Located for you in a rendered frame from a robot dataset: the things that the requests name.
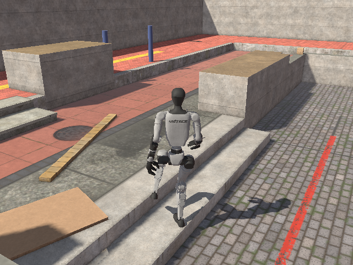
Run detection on right robot hand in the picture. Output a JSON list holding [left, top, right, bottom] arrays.
[[188, 140, 200, 150]]

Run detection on left robot upper arm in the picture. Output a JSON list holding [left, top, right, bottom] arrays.
[[153, 111, 167, 143]]

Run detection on left robot shin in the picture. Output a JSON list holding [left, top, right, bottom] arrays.
[[153, 164, 164, 193]]

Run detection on right robot upper arm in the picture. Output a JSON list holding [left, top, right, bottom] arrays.
[[189, 112, 202, 141]]

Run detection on left robot forearm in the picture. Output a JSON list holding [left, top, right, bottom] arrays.
[[147, 134, 158, 162]]

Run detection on robot left thigh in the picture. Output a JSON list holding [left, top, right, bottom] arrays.
[[157, 150, 169, 167]]

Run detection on left robot hand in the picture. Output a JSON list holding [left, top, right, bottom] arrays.
[[146, 161, 159, 176]]

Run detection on right robot forearm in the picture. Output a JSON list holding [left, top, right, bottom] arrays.
[[195, 134, 202, 146]]

